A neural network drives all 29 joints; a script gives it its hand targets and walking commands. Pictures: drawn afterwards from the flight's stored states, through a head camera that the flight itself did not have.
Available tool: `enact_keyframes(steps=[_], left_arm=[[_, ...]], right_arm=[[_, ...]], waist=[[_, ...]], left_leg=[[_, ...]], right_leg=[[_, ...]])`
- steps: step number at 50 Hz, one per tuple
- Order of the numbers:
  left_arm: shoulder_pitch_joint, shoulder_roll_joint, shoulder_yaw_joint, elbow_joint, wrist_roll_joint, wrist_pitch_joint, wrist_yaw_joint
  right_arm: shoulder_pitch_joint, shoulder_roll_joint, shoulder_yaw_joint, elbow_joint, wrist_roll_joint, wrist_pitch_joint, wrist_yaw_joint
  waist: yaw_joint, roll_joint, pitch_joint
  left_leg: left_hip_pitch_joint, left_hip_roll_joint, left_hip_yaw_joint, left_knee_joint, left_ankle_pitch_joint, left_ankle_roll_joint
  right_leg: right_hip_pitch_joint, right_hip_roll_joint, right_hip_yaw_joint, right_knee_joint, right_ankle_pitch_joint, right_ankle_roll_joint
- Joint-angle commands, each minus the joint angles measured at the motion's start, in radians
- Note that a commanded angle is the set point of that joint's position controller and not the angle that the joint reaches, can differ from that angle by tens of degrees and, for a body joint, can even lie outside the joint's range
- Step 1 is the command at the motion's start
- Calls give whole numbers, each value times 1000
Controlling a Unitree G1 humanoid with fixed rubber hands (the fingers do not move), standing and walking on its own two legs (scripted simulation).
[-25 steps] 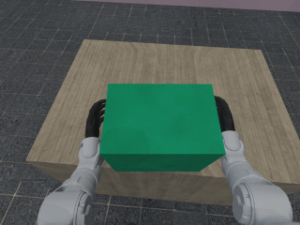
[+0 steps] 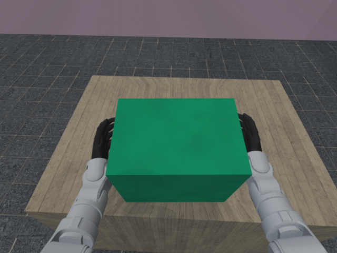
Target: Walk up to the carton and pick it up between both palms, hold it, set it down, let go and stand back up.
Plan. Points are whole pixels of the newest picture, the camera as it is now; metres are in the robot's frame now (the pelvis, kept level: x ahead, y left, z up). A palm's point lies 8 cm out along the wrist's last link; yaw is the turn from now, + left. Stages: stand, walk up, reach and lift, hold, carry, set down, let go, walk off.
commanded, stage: reach and lift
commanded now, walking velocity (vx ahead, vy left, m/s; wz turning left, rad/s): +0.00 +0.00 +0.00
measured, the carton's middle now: (175, 154) +0.36 -0.01 +0.02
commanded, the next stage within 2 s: hold in 1.62 s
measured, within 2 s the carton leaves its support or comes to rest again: neither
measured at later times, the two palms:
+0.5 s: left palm (85, 143) +0.32 +0.19 +0.13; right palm (262, 147) +0.31 -0.19 +0.13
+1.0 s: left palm (88, 128) +0.34 +0.18 +0.15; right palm (266, 132) +0.33 -0.19 +0.15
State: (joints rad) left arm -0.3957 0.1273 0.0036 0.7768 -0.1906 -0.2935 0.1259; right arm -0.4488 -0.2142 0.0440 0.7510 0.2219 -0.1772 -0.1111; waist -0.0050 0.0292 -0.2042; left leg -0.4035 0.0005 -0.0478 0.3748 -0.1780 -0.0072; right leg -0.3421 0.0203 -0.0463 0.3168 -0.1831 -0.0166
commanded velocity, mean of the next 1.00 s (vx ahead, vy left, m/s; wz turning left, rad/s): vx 0.00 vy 0.00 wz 0.00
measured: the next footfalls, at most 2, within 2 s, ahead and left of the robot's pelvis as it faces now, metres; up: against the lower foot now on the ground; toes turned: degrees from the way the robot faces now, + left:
none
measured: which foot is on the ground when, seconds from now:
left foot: down 0.00-1.00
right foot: down 0.00-1.00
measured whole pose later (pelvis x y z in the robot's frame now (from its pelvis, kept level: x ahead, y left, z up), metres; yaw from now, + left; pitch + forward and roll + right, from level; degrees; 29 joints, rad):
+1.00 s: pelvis -0.02 +0.01 +0.01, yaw -2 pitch -1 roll -1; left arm -0.46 0.08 0.23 0.25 0.10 0.44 -0.01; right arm -0.55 -0.15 -0.10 0.54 0.18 0.29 -0.09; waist -0.05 -0.03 -0.08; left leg -0.14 -0.01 -0.06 0.30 -0.15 0.00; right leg -0.09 0.02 0.00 0.24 -0.14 0.00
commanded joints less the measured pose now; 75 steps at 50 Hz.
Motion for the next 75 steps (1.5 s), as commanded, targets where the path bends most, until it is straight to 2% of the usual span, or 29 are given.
enact_keyframes(steps=[1,5,7,11,13,18,25,30,34,38,46,47,51,52,53,54,55,57,59,61,65,67,69,70,71,75], left_arm=[[-591,-701,-461,-598,107,159,-141],[-561,-655,-491,-803,109,341,-158],[-531,-634,-485,-849,112,415,-172],[-454,-603,-429,-837,142,507,-212],[-433,-594,-395,-813,164,537,-232],[-476,-603,-356,-776,181,589,-257],[-643,-646,-358,-701,164,633,-245],[-735,-651,-319,-617,160,663,-236],[-755,-656,-286,-573,166,675,-236],[-741,-666,-265,-566,176,682,-238],[-660,-655,-270,-680,197,705,-263],[-698,-638,-277,-717,199,702,-263],[-660,-629,-323,-808,189,722,-268],[-628,-610,-300,-798,207,735,-272],[-641,-608,-309,-850,194,734,-276],[-616,-593,-302,-830,200,743,-279],[-609,-603,-320,-873,183,744,-279],[-609,-589,-305,-846,187,755,-274],[-576,-595,-301,-855,174,756,-275],[-599,-579,-303,-856,155,750,-277],[-618,-559,-244,-767,185,765,-292],[-647,-543,-214,-743,197,771,-304],[-681,-552,-219,-736,198,776,-310],[-702,-566,-235,-743,191,774,-309],[-712,-572,-229,-723,193,777,-307],[-797,-605,-249,-706,182,770,-289]], right_arm=[[-470,741,529,-501,13,110,128],[-455,717,527,-644,46,217,105],[-454,696,512,-696,47,257,97],[-464,650,469,-733,32,308,87],[-475,634,443,-725,20,324,88],[-551,628,383,-693,0,345,108],[-726,654,296,-622,-32,344,158],[-822,653,235,-540,-54,353,183],[-852,661,205,-477,-58,357,187],[-870,658,207,-465,-41,355,184],[-801,661,301,-555,40,378,137],[-749,647,271,-515,47,392,138],[-707,622,300,-608,70,403,132],[-677,607,302,-591,68,418,127],[-701,624,329,-655,78,414,123],[-674,608,329,-644,79,426,118],[-699,611,345,-712,93,420,116],[-736,602,352,-748,91,429,113],[-754,618,382,-815,98,426,107],[-763,623,391,-843,95,433,101],[-752,627,358,-736,54,461,106],[-751,625,337,-674,43,472,108],[-772,633,321,-658,42,468,110],[-790,643,309,-656,39,464,112],[-823,642,313,-658,41,459,114],[-861,654,266,-591,35,446,135]], waist=[[-12,-53,-354],[-27,-11,-342],[-31,-5,-332],[-32,-22,-290],[-32,-32,-265],[-26,-40,-204],[-21,-18,-188],[-27,-16,-228],[-29,-16,-263],[-24,-17,-283],[-39,-31,-283],[-74,22,-208],[-95,39,-225],[-94,28,-184],[-82,16,-243],[-85,20,-208],[-78,18,-265],[-59,1,-253],[-37,-37,-299],[-36,-62,-323],[-28,-98,-238],[-28,-94,-209],[-34,-60,-215],[-44,-46,-225],[-31,-43,-231],[-47,11,-239]], left_leg=[[290,-43,-43,27,510,-49],[337,-51,-40,22,549,-65],[344,-56,-38,14,537,-65],[344,-63,-35,-18,456,-49],[343,-62,-31,-38,409,-42],[343,-52,-12,-76,296,-38],[343,-33,11,-121,79,-20],[324,-26,19,-139,-13,-7],[345,-27,27,-132,2,-1],[388,-26,22,-109,88,-8],[442,-51,22,-43,369,-37],[451,-47,20,-58,366,-60],[488,-51,17,-36,431,-77],[479,-50,18,-43,435,-74],[474,-55,20,-35,451,-69],[463,-56,17,-39,448,-70],[477,-54,17,-28,475,-72],[453,-56,19,-35,426,-60],[449,-55,24,-32,439,-43],[422,-59,23,-44,382,-31],[394,-54,41,-89,241,-3],[368,-55,46,-106,189,1],[366,-56,46,-112,159,-2],[375,-53,46,-109,167,-8],[377,-55,48,-105,167,-6],[407,-44,40,-104,142,-21]], right_leg=[[308,15,94,22,503,41],[338,20,88,16,558,40],[359,19,84,15,594,44],[413,8,79,10,644,58],[428,6,76,2,625,60],[374,19,54,-43,416,44],[205,20,20,-95,64,17],[197,13,13,-94,-19,16],[209,13,14,-91,-5,21],[236,20,15,-88,67,22],[365,43,28,-54,356,38],[341,44,11,-59,332,42],[358,44,8,-57,414,45],[370,43,10,-56,434,47],[396,44,9,-45,473,56],[402,42,12,-44,488,54],[408,45,11,-38,512,56],[393,46,12,-46,462,53],[419,50,17,-36,513,59],[431,43,21,-32,510,67],[387,31,32,-57,394,68],[391,22,35,-65,351,68],[383,14,38,-66,317,64],[369,17,32,-65,313,62],[361,17,31,-69,302,62],[287,22,14,-82,182,44]])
